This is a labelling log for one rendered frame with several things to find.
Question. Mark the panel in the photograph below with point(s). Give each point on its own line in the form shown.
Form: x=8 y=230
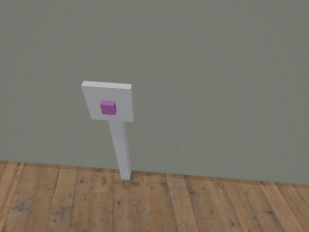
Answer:
x=120 y=93

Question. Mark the button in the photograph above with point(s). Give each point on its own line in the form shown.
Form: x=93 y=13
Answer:
x=108 y=107

